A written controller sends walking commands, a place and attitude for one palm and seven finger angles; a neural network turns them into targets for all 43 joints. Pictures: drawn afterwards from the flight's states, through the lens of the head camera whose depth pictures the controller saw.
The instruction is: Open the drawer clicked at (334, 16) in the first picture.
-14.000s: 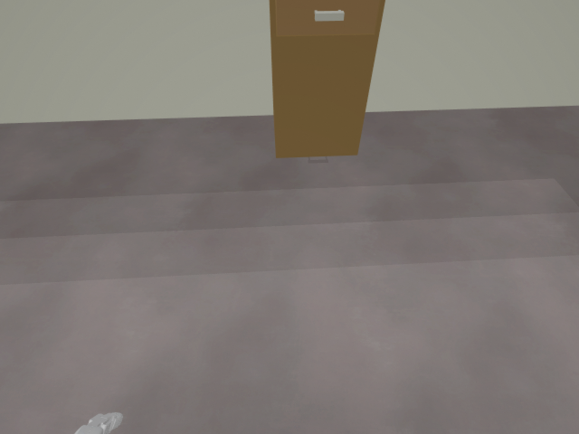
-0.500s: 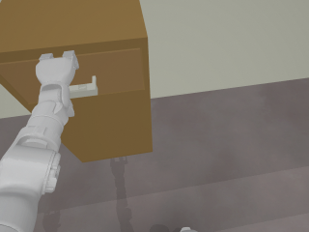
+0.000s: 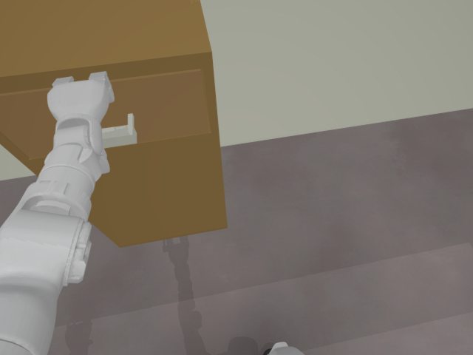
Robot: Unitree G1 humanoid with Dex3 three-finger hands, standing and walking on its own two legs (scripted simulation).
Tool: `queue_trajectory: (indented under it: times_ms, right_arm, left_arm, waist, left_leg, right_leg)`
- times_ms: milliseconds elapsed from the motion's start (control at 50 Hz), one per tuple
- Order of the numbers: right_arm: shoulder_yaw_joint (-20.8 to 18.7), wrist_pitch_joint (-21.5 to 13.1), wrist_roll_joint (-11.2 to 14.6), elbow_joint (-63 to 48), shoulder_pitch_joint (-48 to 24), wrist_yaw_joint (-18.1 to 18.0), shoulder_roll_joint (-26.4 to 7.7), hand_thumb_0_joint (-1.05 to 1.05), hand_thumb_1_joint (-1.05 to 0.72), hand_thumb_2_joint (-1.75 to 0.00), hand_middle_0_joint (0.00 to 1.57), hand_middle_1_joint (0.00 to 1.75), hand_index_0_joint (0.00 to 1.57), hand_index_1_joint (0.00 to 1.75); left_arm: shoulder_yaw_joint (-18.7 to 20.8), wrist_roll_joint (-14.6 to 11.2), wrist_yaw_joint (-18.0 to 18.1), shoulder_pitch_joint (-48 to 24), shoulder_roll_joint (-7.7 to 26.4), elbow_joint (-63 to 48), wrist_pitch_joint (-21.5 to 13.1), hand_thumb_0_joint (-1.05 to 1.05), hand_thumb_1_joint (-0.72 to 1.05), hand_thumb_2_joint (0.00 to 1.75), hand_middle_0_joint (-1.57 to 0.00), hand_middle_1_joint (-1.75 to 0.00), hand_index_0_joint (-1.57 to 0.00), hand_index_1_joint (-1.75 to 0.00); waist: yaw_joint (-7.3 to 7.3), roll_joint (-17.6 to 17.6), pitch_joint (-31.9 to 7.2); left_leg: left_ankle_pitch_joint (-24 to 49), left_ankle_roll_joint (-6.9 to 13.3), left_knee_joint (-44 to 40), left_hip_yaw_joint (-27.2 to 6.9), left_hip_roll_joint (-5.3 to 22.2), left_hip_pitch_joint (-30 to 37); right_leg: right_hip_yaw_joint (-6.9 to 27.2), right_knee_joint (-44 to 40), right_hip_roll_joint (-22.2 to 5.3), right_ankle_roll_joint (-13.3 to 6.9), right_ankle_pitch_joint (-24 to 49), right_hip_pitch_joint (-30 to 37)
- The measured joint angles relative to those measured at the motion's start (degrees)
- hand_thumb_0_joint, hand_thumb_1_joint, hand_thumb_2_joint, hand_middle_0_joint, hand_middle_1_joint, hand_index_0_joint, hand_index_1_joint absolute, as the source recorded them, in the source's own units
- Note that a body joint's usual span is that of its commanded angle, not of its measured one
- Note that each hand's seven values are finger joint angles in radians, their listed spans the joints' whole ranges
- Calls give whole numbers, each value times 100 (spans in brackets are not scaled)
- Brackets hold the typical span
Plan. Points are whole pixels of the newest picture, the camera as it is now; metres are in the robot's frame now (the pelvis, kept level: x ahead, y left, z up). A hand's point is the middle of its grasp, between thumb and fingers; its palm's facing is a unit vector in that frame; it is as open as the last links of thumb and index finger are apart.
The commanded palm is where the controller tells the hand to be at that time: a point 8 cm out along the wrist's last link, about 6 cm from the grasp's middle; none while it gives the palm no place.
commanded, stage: move the hooked fingers above the handle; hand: left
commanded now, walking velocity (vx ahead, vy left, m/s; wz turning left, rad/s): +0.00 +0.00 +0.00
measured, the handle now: (106, 129) +0.56 +0.22 +0.00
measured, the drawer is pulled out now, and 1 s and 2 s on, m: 0.00 0.00 0.00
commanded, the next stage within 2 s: none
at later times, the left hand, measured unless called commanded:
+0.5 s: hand (78, 129) +0.51 +0.24 +0.07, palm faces -0.08 +0.02 -1.00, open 13.7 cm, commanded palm +0.50 +0.22 +0.11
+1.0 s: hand (98, 124) +0.52 +0.21 +0.07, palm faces -0.04 -0.02 -1.00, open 13.8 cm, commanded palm +0.50 +0.22 +0.12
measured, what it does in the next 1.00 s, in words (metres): stands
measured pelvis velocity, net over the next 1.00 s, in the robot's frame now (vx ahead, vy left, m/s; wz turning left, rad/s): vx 0.01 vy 0.01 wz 0.02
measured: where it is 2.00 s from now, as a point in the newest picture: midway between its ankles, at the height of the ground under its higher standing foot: outside the picture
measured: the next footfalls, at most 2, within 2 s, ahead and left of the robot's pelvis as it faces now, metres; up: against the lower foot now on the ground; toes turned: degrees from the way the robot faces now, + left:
none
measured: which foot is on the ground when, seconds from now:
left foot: down 0.00-1.00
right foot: down 0.00-1.00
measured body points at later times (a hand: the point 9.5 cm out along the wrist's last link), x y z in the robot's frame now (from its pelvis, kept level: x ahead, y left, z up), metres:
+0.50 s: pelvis +0.00 +0.01 +0.00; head +0.11 +0.01 +0.44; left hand +0.51 +0.24 +0.12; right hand +0.00 -0.27 -0.13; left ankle -0.03 +0.11 -0.71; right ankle +0.00 -0.13 -0.71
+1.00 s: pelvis +0.01 +0.01 +0.00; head +0.11 +0.00 +0.44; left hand +0.51 +0.20 +0.12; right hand +0.01 -0.26 -0.13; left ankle -0.03 +0.11 -0.71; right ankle +0.00 -0.13 -0.71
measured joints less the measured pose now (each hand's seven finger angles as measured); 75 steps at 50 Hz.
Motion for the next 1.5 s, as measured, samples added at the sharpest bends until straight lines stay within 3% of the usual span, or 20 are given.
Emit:
queue_trajectory:
  times_ms: [60,120,180,240,300,360,420,480,520,580,700,820,940,1000,1100,1240,1380,1500]
  right_arm:
    - [41,-17,42,-85,47,-91,48,1,-90,-90,20,30,20,30]
    - [7,-101,22,-156,168,-177,81,1,-90,-90,20,30,20,30]
    - [-45,-167,-26,-129,260,-225,83,1,-90,-90,20,30,20,30]
    - [-88,-220,-87,-44,271,-201,49,1,-90,-90,20,30,20,30]
    - [-105,-246,-130,36,197,-130,0,1,-90,-90,20,30,20,30]
    - [-113,-242,-144,84,117,-47,-33,1,-90,-90,20,30,20,30]
    - [-133,-222,-100,112,97,6,-32,1,-90,-90,20,30,20,30]
    - [-122,-189,-47,153,115,7,4,1,-90,-90,20,30,20,30]
    - [-102,-174,-34,169,105,-7,34,1,-90,-90,20,30,20,30]
    - [-72,-166,-47,120,96,-41,75,1,-90,-90,20,30,20,30]
    - [-65,-190,-146,-58,216,-56,101,0,-90,-90,20,30,20,30]
    - [-91,-179,-164,20,213,58,150,1,-90,-90,20,30,20,30]
    - [-110,-131,-122,164,200,87,177,1,-90,-90,20,30,20,30]
    - [-104,-122,-103,153,178,60,150,1,-90,-90,20,30,20,30]
    - [-56,-90,-80,-4,120,2,65,1,-90,-90,20,30,20,30]
    - [-104,-101,-53,-137,119,-56,25,1,-90,-90,20,30,20,30]
    - [-200,-194,-67,48,88,-90,43,1,-90,-90,20,30,20,30]
    - [-182,-244,-53,127,-79,-46,20,1,-90,-90,20,30,20,30]
  left_arm:
    - [69,-99,-399,166,156,41,-117,0,-48,30,-33,-121,-33,-124]
    - [77,-119,-646,456,260,-319,-616,0,-48,30,-33,-121,-33,-122]
    - [106,-39,-567,666,287,-710,-1186,0,-48,30,-33,-120,-33,-121]
    - [174,58,-218,676,289,-878,-1474,0,-48,30,-33,-120,-33,-121]
    - [271,120,198,511,344,-770,-1340,0,-48,30,-33,-120,-33,-120]
    - [290,116,402,284,418,-485,-905,0,-48,30,-33,-120,-32,-120]
    - [48,-20,314,88,393,-225,-507,0,-48,30,-32,-120,-33,-121]
    - [-291,-164,-58,-57,242,-158,-278,0,-48,30,-32,-120,-33,-123]
    - [-485,-214,-332,-122,146,-99,-292,0,-48,30,-32,-120,-32,-123]
    - [-451,-227,-592,-65,21,-198,-590,0,-48,30,-32,-120,-32,-122]
    - [74,41,-194,378,101,-545,-1038,0,-48,30,-33,-120,-32,-121]
    - [86,67,204,438,157,-593,-751,0,-48,30,-33,-120,-32,-120]
    - [-213,-141,-37,288,-52,-625,-502,0,-48,30,-33,-120,-32,-120]
    - [-230,-141,-128,231,-144,-602,-537,0,-48,30,-33,-120,-32,-120]
    - [73,-34,-111,330,-91,-492,-561,0,-48,30,-33,-121,-32,-120]
    - [268,18,-121,887,108,-771,-655,0,-48,30,-33,-120,-32,-120]
    - [-86,-72,-102,967,74,-1157,-943,0,-48,30,-33,-120,-32,-120]
    - [-293,-60,92,486,-90,-855,-771,0,-49,30,-33,-120,-32,-120]
  waist:
    - [-60,-20,57]
    - [-33,-52,116]
    - [30,-97,125]
    - [51,-123,101]
    - [25,-127,76]
    - [6,-108,44]
    - [40,-75,37]
    - [78,-81,24]
    - [48,-100,15]
    - [-30,-136,6]
    - [-7,-83,-49]
    - [90,-2,19]
    - [129,-7,2]
    - [85,-23,-32]
    - [19,-35,-55]
    - [145,-30,33]
    - [293,-86,89]
    - [218,-114,46]
  left_leg:
    - [31,-8,-87,30,20,123]
    - [36,-16,-88,11,30,148]
    - [7,-21,-3,-36,27,68]
    - [-42,-20,146,-101,8,-105]
    - [-84,-11,281,-139,-10,-292]
    - [-95,2,326,-144,-22,-401]
    - [-82,19,274,-147,-28,-367]
    - [-53,36,161,-165,-45,-226]
    - [-46,44,108,-175,-57,-141]
    - [-68,55,97,-155,-60,-84]
    - [-192,71,296,-77,-46,-231]
    - [-212,67,390,-104,-51,-355]
    - [-144,42,229,-175,-51,-178]
    - [-127,30,146,-168,-38,-56]
    - [-117,16,54,-55,3,78]
    - [-73,-11,-35,5,34,178]
    - [-24,-43,-40,-188,-8,225]
    - [-11,-46,-2,-240,-34,180]
  right_leg:
    - [29,-70,23,-10,35,102]
    - [9,-89,32,-22,43,143]
    - [-37,-35,26,-29,13,95]
    - [-99,81,4,-30,-44,-37]
    - [-136,193,-17,-22,-89,-198]
    - [-139,219,-29,-7,-93,-294]
    - [-142,127,-33,15,-61,-239]
    - [-159,-14,-48,34,-25,-75]
    - [-170,-77,-60,44,-18,21]
    - [-150,-89,-62,53,-31,70]
    - [-71,136,-50,66,-138,-120]
    - [-94,221,-56,74,-166,-228]
    - [-165,36,-53,48,-111,-15]
    - [-159,-35,-39,32,-94,94]
    - [-47,-43,5,12,-80,140]
    - [12,-60,39,-13,-52,184]
    - [-177,-109,-7,-44,-58,329]
    - [-229,-81,-34,-50,-58,308]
